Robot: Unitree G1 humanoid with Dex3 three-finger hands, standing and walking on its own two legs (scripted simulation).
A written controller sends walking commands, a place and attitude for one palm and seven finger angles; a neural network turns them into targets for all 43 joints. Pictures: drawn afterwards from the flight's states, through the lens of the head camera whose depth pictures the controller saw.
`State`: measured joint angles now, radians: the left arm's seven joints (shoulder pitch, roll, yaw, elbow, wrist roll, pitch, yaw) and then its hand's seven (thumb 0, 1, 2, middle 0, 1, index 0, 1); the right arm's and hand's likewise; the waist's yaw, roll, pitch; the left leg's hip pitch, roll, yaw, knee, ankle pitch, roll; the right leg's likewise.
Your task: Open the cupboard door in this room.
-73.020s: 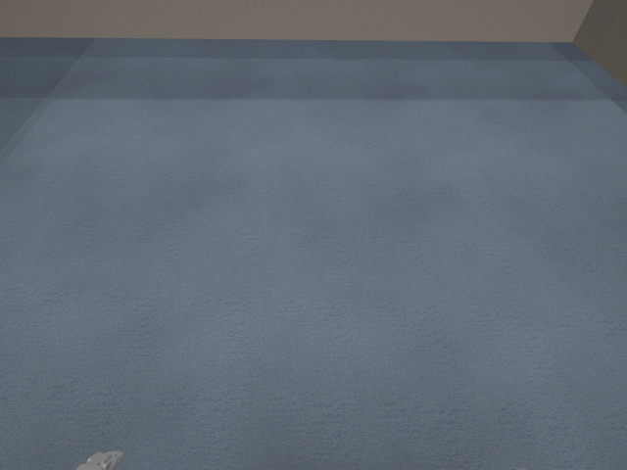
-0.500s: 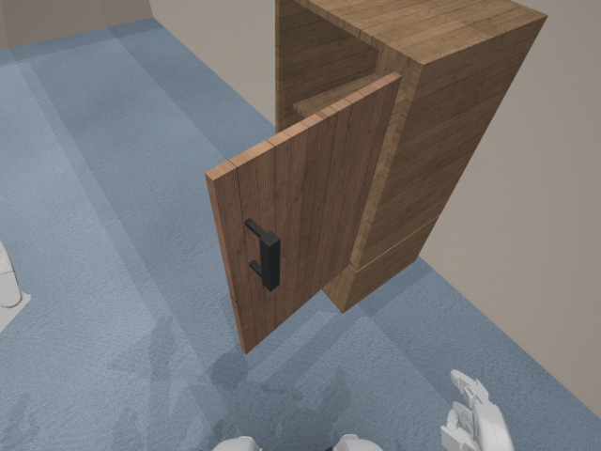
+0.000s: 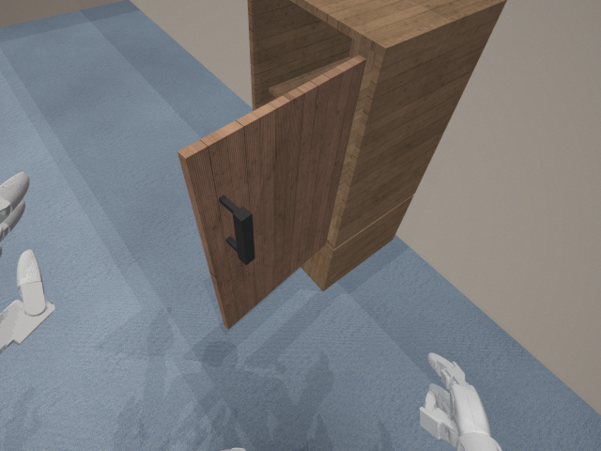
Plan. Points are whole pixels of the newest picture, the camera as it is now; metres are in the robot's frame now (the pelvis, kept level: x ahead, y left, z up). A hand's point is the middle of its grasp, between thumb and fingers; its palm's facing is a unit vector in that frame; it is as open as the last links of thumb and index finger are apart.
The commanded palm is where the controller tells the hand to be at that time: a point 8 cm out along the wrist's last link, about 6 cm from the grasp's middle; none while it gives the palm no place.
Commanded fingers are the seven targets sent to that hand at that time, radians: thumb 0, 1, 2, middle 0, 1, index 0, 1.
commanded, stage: step back with the hand held close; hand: left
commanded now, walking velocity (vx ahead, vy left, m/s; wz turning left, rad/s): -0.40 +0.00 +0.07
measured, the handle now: (236, 230) +0.45 +0.13 -0.03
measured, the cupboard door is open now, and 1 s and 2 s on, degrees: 97 97 97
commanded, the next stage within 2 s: stop stepping back and stand still in 0.10 s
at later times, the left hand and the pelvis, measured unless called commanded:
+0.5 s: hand out of the picture +0.08 +0.24 +0.16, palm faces +0.44 -0.79 -0.42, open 7.4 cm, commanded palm +0.02 +0.27 +0.18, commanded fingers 0.00 0.90 0.90 -0.20 -0.30 -0.20 -0.30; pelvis -0.12 -0.03 +0.00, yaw +0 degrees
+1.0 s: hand out of the picture +0.05 +0.25 +0.15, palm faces +0.43 -0.78 -0.45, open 7.4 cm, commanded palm none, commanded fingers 0.00 0.90 0.90 -0.20 -0.30 -0.20 -0.30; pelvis -0.15 -0.01 +0.00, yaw +0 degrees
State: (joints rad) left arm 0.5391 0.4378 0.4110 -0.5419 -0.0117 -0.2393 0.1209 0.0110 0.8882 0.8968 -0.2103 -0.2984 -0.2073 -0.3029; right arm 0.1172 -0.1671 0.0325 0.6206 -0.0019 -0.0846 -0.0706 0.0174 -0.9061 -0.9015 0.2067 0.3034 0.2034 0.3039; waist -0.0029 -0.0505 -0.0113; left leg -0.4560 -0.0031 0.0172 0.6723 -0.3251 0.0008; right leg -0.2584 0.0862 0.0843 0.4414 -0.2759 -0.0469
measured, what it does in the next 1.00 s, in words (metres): walks backwards: left foot, then right foot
